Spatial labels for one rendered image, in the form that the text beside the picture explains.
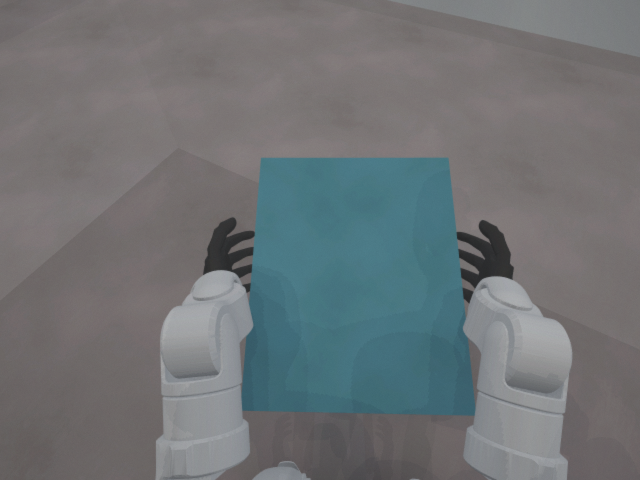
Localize robot right hand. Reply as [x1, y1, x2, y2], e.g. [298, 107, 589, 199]
[457, 220, 514, 303]

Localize robot left hand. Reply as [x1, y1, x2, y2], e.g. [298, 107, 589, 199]
[203, 217, 255, 293]

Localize right robot forearm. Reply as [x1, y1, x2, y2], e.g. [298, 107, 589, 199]
[463, 276, 572, 480]

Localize carton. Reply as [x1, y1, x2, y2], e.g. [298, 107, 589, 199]
[241, 158, 476, 416]

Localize left robot shin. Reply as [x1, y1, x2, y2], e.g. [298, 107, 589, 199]
[278, 461, 300, 471]

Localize left robot forearm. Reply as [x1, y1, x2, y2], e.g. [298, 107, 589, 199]
[155, 270, 253, 480]

